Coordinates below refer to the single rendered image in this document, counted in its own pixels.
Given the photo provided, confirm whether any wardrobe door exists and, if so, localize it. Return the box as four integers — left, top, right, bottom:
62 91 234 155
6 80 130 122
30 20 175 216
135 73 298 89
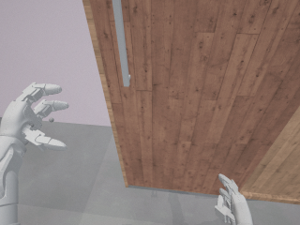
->
240 106 300 198
89 0 300 195

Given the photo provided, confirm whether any right robot hand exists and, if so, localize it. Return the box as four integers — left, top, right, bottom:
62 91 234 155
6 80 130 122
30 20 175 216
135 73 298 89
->
215 173 253 225

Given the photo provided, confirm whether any left robot hand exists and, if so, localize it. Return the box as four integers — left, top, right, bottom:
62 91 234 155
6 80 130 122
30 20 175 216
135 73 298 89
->
0 82 69 152

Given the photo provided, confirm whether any robot left forearm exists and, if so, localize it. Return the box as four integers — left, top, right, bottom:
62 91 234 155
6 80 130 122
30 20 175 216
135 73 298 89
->
0 135 27 225

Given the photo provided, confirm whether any handle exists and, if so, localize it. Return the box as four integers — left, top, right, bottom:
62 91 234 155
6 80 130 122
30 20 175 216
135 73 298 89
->
112 0 131 87

